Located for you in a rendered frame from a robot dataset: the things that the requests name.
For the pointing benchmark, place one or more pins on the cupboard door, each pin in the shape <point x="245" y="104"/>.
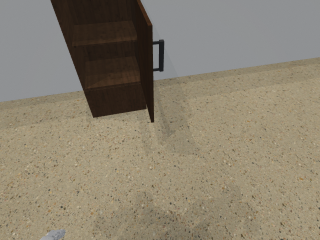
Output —
<point x="144" y="29"/>

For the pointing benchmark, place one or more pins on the robot left hand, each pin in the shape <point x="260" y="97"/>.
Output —
<point x="54" y="235"/>

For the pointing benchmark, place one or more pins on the handle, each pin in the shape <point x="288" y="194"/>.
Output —
<point x="161" y="55"/>

